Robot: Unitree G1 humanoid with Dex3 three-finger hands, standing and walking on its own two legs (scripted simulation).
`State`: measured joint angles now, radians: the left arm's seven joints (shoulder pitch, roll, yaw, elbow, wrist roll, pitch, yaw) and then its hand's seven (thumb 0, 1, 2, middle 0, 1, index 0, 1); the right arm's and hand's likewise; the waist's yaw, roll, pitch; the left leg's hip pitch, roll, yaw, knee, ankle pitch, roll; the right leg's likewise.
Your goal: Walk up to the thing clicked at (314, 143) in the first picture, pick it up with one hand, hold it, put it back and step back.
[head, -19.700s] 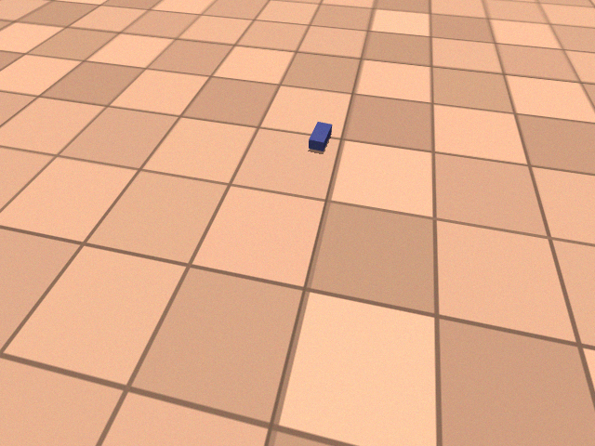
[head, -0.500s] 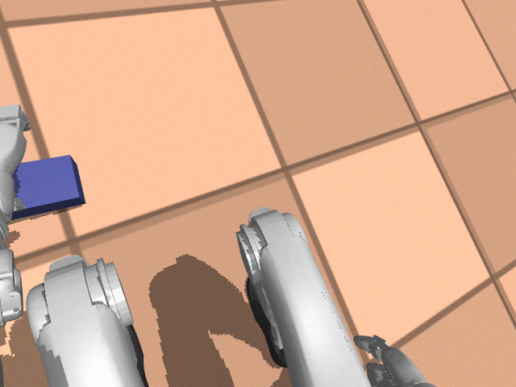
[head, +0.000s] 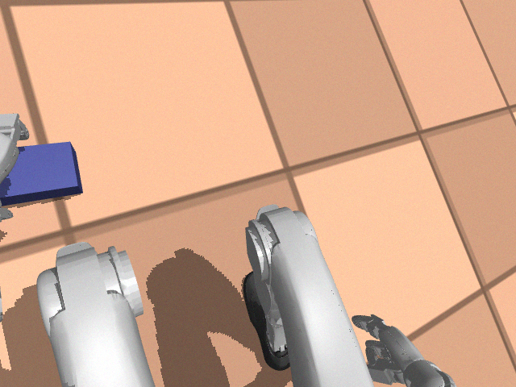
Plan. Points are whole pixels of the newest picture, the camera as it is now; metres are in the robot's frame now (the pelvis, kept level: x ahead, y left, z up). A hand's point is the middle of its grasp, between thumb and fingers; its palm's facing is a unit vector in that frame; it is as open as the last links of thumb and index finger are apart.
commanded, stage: rest palm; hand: left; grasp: from above
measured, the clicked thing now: (21, 175) +0.47 +0.30 -0.28
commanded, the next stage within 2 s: close in 1.24 s
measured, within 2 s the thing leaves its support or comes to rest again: neither
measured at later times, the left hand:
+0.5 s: hand (7, 177) +0.45 +0.30 -0.23, palm faces -0.46 -0.12 -0.88, open 14.1 cm
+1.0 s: hand (13, 179) +0.45 +0.30 -0.25, palm faces -0.42 -0.10 -0.90, open 14.2 cm
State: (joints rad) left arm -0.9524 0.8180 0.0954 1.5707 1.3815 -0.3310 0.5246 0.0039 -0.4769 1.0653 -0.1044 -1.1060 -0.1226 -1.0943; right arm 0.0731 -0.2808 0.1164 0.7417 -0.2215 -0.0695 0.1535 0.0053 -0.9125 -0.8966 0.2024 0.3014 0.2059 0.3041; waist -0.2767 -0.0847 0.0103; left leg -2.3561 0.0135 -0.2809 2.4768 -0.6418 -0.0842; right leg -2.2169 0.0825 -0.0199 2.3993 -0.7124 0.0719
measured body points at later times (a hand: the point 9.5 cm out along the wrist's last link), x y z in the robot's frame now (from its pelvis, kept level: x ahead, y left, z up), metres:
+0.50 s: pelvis +0.01 +0.01 -0.01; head +0.26 +0.11 +0.34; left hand +0.47 +0.31 -0.18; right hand +0.05 -0.26 -0.09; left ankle +0.08 +0.15 -0.27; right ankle +0.10 -0.14 -0.27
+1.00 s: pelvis +0.01 +0.01 -0.02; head +0.26 +0.13 +0.34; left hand +0.47 +0.30 -0.20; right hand +0.08 -0.25 -0.09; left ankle +0.08 +0.15 -0.27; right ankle +0.10 -0.14 -0.27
